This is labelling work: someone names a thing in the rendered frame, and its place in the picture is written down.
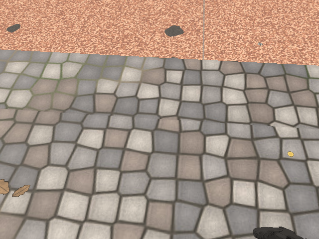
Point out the robot right hand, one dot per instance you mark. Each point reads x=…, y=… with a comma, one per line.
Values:
x=274, y=233

